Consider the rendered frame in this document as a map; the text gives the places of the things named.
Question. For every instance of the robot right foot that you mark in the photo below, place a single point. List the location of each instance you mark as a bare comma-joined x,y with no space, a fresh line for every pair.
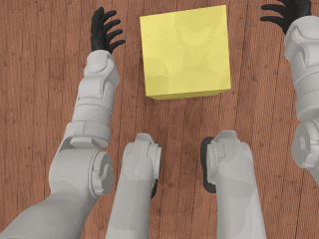
209,187

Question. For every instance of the robot right upper arm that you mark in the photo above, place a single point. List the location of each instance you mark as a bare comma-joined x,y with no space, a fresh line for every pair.
305,147

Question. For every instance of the robot right hand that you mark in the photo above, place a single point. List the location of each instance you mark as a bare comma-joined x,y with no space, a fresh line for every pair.
293,10

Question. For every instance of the carton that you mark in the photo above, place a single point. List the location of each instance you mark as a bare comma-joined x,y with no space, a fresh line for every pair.
186,53

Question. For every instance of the left robot forearm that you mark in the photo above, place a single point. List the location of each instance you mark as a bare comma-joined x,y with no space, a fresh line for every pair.
90,125

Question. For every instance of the robot left hand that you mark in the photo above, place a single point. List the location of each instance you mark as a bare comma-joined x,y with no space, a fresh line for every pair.
99,38

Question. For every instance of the right robot forearm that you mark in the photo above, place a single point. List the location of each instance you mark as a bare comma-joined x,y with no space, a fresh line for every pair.
302,51

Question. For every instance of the left robot shin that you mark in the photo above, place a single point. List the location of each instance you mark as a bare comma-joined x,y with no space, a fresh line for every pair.
129,146

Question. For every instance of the robot left upper arm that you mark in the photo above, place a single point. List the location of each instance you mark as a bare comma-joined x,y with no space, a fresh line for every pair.
78,177

